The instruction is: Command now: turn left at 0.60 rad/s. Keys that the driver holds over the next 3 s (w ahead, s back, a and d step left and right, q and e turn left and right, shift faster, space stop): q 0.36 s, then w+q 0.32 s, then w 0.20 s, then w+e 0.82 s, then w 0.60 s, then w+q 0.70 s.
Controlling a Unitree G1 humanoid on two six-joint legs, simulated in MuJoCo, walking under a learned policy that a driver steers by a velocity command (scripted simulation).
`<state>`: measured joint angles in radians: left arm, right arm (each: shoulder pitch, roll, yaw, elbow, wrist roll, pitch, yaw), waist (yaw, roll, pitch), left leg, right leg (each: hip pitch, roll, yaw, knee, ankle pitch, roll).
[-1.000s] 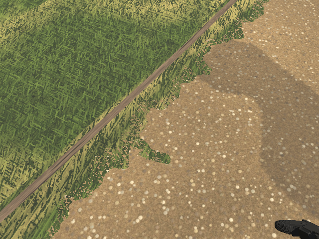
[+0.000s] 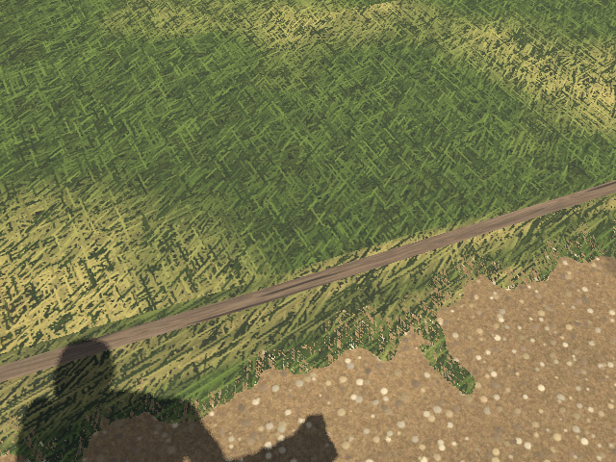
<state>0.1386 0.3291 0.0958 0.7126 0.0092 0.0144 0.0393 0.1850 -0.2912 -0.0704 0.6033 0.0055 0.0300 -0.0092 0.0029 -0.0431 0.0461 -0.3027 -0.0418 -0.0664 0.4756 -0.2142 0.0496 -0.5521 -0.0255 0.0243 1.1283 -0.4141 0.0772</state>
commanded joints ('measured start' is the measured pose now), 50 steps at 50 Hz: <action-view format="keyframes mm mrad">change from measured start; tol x32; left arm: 1 -7 66 17 -71 -5 -15 1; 50 26 49 -23 -53 -26 -88 -75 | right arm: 1 -34 -158 -42 -67 -1 -14 -17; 50 147 -124 -6 54 -17 -122 10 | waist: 1 7 176 -153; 14 28 196 -143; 17 -17 -265 -114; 37 -24 -57 -19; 40 -103 429 -182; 50 -25 105 2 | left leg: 1 181 218 -246 -123 378 182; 14 98 145 -462 -30 240 129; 17 -284 -115 -118 435 -449 -42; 22 -404 22 -38 731 -147 -118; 38 250 10 171 44 -47 22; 41 546 432 -670 -264 -359 303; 50 254 238 -36 -321 325 133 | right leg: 1 -62 10 36 -51 67 10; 14 288 72 46 -710 185 -44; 17 443 -369 491 -834 556 -327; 23 467 -215 215 -923 -14 -247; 31 471 -272 78 -976 19 -254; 37 303 -268 -39 -852 49 -224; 41 -370 -12 1 130 -152 -65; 50 -239 -85 13 -145 405 -60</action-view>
